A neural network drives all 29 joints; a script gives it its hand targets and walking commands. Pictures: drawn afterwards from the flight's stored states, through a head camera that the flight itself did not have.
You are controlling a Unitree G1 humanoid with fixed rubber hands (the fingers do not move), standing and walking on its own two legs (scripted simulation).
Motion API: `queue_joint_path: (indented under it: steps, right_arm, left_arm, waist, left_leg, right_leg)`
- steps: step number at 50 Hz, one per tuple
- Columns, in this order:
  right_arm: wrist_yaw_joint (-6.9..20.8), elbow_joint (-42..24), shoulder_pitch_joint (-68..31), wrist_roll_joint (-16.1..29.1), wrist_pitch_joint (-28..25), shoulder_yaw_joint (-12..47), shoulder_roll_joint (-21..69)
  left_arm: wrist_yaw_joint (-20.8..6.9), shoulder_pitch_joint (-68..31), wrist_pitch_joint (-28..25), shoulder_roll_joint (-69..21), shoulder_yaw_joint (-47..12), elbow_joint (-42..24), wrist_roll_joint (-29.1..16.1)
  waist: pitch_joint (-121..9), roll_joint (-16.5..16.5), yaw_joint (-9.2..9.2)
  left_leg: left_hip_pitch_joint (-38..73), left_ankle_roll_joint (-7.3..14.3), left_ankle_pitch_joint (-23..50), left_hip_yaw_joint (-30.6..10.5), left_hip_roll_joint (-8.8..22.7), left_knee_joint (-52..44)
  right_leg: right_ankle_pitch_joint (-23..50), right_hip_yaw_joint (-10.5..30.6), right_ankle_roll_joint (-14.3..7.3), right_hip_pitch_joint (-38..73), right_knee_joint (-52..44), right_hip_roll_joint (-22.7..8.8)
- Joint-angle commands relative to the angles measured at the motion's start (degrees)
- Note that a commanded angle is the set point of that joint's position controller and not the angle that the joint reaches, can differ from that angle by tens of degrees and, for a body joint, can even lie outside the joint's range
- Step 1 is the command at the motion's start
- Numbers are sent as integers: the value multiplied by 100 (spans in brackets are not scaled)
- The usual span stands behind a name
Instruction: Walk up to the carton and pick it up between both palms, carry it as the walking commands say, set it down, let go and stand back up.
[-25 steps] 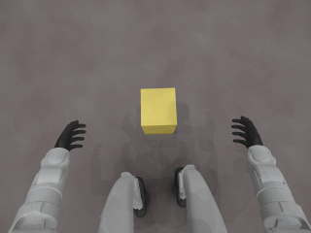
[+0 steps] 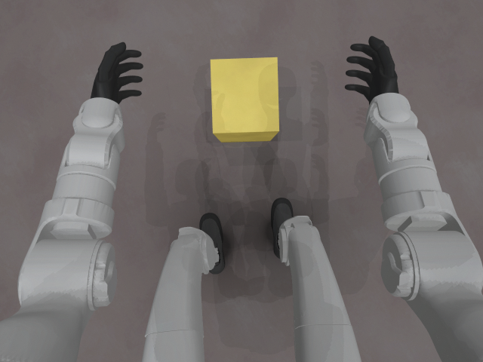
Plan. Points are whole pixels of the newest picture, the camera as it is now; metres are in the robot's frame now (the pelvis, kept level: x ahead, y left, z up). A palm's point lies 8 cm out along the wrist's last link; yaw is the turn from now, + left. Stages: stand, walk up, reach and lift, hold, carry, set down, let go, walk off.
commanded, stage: reach and lift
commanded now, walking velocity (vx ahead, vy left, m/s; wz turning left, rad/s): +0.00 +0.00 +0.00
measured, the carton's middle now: (244, 106) +0.53 -0.02 -0.55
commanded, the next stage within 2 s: none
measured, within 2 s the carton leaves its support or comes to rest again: neither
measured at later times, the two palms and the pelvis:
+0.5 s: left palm (133, 68) +0.53 +0.16 -0.17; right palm (354, 69) +0.51 -0.20 -0.18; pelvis +0.00 +0.00 -0.02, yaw +0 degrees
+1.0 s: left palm (178, 97) +0.52 +0.13 -0.35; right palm (317, 93) +0.51 -0.18 -0.35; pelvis -0.03 +0.01 -0.16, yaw +1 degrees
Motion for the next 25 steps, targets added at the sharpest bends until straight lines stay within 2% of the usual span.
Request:
queue_joint_path:
  steps: [1,2,3,4,5,6,7,8,9,10,11,12,13,14,15,16,17,18,19,20,21,22,23,24,25]
  right_arm:
    - [-123,-1014,-2569,446,-355,-70,-388]
    - [-198,-1065,-2641,362,-337,-161,-544]
    - [-182,-788,-2626,445,-331,-132,-480]
    - [-154,-877,-2680,319,-330,-296,-591]
    - [-127,-885,-3103,379,-353,-120,-473]
    - [-155,-711,-3239,398,-392,-270,-468]
    - [-146,-608,-3086,276,-422,-365,-523]
    - [-111,-538,-3153,206,-518,-576,-564]
    - [-95,-602,-3242,214,-529,-505,-526]
    - [-67,-400,-3198,100,-542,-521,-453]
    - [-19,-440,-3164,175,-547,-374,-267]
    - [7,-327,-3066,148,-596,-386,-117]
    - [1,-496,-3069,-23,-578,-554,-395]
    - [23,-462,-3014,37,-605,-376,-123]
    - [32,-556,-3144,-61,-649,-540,-185]
    - [19,-798,-3157,-123,-631,-648,-163]
    - [43,-696,-3095,-243,-718,-669,-331]
    - [75,-491,-2977,-213,-719,-678,-181]
    - [97,-550,-3031,-175,-728,-607,-194]
    - [169,-281,-3067,-231,-697,-495,-148]
    - [155,-316,-3200,-249,-710,-591,-122]
    - [124,-599,-3394,-211,-740,-509,-220]
    - [151,-306,-3423,-335,-731,-611,-196]
    - [111,-455,-3591,-277,-750,-588,-173]
    - [108,-697,-3766,-301,-762,-617,-258]
  left_arm:
    - [263,-2709,-330,555,707,-436,-719]
    - [245,-2727,-306,452,640,-538,-820]
    - [253,-2690,-287,394,632,-292,-746]
    - [277,-2782,-306,427,616,-511,-713]
    - [274,-3195,-328,446,725,-381,-693]
    - [258,-3463,-368,255,527,-447,-770]
    - [283,-3220,-351,82,448,-281,-816]
    - [306,-3264,-395,-42,510,-111,-697]
    - [291,-3284,-395,-39,679,-72,-629]
    - [283,-3320,-384,-23,765,42,-538]
    - [230,-3146,-403,-60,776,199,-488]
    - [207,-3049,-462,-130,870,307,-409]
    - [229,-3072,-422,-68,958,-29,-286]
    - [189,-3031,-502,-59,1036,-81,-246]
    - [196,-3303,-524,40,1091,-120,-173]
    - [214,-3406,-590,314,1352,-482,47]
    - [229,-3252,-585,-49,1110,-487,-109]
    - [223,-3382,-624,-97,1078,-535,-52]
    - [204,-3219,-652,-175,1009,-519,-152]
    - [160,-3142,-594,-286,1047,-91,-152]
    - [172,-3475,-607,-241,1174,-383,-70]
    - [140,-3253,-604,-319,1059,-121,-139]
    - [140,-3336,-610,-223,1019,32,-74]
    - [154,-3594,-630,-183,1097,-217,-39]
    - [157,-3462,-628,-113,1172,-45,-14]
  waist:
    - [-7597,-517,265]
    - [-7995,-571,-24]
    - [-7795,-431,135]
    - [-7951,-333,41]
    - [-7931,-499,78]
    - [-7840,-266,56]
    - [-7974,-456,-156]
    - [-7745,-203,-147]
    - [-7826,-210,-7]
    - [-7900,-380,-120]
    - [-7861,-366,62]
    - [-7679,-329,147]
    - [-8217,-390,15]
    - [-8212,-444,180]
    - [-8120,-424,151]
    - [-8642,-363,232]
    - [-8676,-486,24]
    - [-8668,-200,2]
    - [-8366,-157,93]
    - [-7840,-366,89]
    - [-8025,-442,61]
    - [-8076,-494,41]
    - [-7562,-449,-40]
    - [-7885,-489,93]
    - [-8002,-536,153]
  left_leg:
    - [1803,-129,1965,-729,-830,-132]
    - [1793,-148,1822,-723,-859,-78]
    - [1593,-137,1855,-673,-910,-109]
    - [1922,-112,1937,-805,-869,-189]
    - [1577,-155,1921,-736,-838,-88]
    - [1567,-145,1816,-737,-857,-136]
    - [1957,-113,2093,-822,-838,-121]
    - [2029,-100,2120,-901,-793,-116]
    - [2122,-117,2506,-923,-835,-83]
    - [2044,-82,2366,-938,-821,-15]
    - [1862,-90,2624,-876,-854,-79]
    - [1606,-75,2573,-820,-878,-103]
    - [1956,-122,2617,-891,-846,12]
    - [1563,-80,2793,-790,-869,35]
    - [1332,-55,2848,-804,-909,11]
    - [1691,-101,3060,-827,-908,98]
    - [1802,-89,3248,-915,-888,99]
    - [1706,-158,3226,-870,-894,198]
    - [1841,-154,3163,-934,-900,203]
    - [1227,-165,2699,-877,-844,331]
    - [1655,-128,2729,-889,-910,350]
    - [1271,-128,2483,-877,-890,466]
    - [737,-169,2204,-866,-902,418]
    - [722,-189,2195,-835,-897,606]
    - [524,-161,2211,-802,-925,700]
  right_leg:
    - [2122,50,114,3894,225,585]
    - [2336,130,36,4419,222,589]
    - [2387,152,88,4373,247,548]
    - [2356,77,50,4172,277,603]
    - [2468,122,11,4090,278,582]
    - [2250,106,-7,3846,266,599]
    - [2384,-30,-31,3776,234,670]
    - [2221,-63,-42,3293,221,649]
    - [2445,-20,-18,3153,188,622]
    - [2513,-14,-6,3415,251,671]
    - [2894,27,-8,3578,231,628]
    - [2933,45,10,3570,247,617]
    - [2935,60,4,3599,307,645]
    - [3394,204,-13,3966,333,591]
    - [3574,172,17,3902,383,595]
    - [3705,197,14,3864,432,603]
    - [3654,54,-18,3734,530,657]
    - [3575,79,10,3556,500,646]
    - [3355,82,-70,3226,528,655]
    - [2813,71,-2,2872,652,637]
    - [2723,-36,56,2774,611,672]
    - [2702,95,18,3016,725,676]
    - [2537,3,-22,2688,792,663]
    - [2661,108,-15,2868,968,653]
    - [2799,129,38,2957,1049,628]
